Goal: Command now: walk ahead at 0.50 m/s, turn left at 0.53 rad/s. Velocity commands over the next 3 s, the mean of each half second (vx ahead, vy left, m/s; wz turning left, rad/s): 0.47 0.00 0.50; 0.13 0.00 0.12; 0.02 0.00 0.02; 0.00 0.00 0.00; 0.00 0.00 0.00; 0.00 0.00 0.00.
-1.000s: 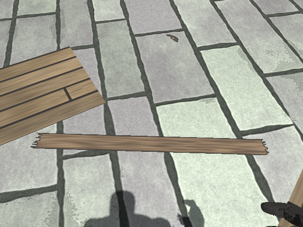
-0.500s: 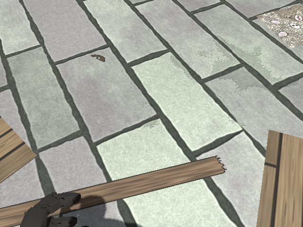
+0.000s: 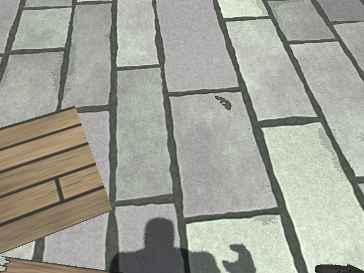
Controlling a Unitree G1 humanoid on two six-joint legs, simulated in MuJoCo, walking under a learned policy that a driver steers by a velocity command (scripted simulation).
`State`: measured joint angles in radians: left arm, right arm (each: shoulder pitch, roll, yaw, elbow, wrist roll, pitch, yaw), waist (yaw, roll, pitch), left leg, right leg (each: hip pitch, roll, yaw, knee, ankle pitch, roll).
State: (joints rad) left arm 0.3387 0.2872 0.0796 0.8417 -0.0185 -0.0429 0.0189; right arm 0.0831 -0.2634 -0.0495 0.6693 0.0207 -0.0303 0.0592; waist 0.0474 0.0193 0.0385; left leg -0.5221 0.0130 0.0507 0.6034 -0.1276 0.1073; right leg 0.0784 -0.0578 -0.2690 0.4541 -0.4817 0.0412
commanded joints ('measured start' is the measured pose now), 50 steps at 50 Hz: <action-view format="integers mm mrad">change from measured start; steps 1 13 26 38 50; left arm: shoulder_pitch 52 -265 -7 -250 -177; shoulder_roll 28 58 180 95 50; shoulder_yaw -13 -18 26 -23 -47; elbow -135 -208 -146 -101 -19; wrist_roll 44 36 43 24 31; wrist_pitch -29 -54 -77 -12 13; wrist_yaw -3 -14 -47 -35 -21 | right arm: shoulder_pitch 338 201 462 226 131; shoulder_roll -351 -185 -102 -75 -86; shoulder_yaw -119 -62 -18 -15 -14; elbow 15 -30 18 15 7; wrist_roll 13 -3 -11 -24 -35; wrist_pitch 1 -32 -14 56 24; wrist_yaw -33 -69 -82 -92 -91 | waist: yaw -105 -72 -25 -79 -40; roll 255 35 -313 -136 29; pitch -272 -47 -448 -183 -67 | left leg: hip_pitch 867 268 -49 337 318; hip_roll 232 81 -133 14 46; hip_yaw -578 -306 -253 -93 -161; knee -104 -368 634 -5 -123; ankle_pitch -86 196 -562 -66 82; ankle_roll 267 150 -134 -160 -91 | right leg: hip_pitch -703 -665 247 -345 -336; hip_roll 41 -5 -387 -141 26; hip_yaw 85 320 884 405 294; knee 821 327 11 -125 -4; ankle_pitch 35 428 1023 657 347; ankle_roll -6 35 -395 -253 -61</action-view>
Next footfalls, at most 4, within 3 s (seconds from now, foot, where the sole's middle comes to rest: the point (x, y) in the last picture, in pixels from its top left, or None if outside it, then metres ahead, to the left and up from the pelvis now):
0.48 right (215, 270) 0.46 -0.07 -0.75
0.82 left None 0.39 0.17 -0.75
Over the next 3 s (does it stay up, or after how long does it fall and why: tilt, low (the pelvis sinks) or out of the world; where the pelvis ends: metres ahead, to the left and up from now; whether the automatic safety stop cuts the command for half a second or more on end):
stays up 0.39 0.03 0.02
